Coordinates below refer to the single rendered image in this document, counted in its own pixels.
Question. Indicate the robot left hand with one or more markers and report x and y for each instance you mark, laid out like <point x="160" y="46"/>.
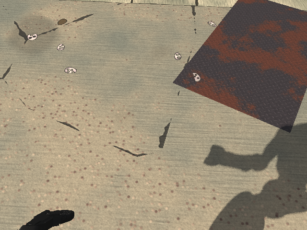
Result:
<point x="48" y="219"/>

